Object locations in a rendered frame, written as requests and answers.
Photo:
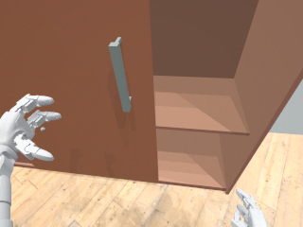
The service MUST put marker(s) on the wardrobe door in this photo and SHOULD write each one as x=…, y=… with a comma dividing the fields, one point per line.
x=22, y=158
x=60, y=49

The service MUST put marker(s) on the handle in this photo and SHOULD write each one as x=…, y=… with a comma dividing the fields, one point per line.
x=121, y=82

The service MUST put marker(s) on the robot left hand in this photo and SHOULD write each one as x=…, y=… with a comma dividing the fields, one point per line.
x=13, y=124

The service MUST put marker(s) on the robot left forearm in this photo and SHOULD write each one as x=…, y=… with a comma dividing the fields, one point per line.
x=7, y=160

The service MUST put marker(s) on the robot right hand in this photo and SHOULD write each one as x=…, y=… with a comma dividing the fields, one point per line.
x=252, y=216

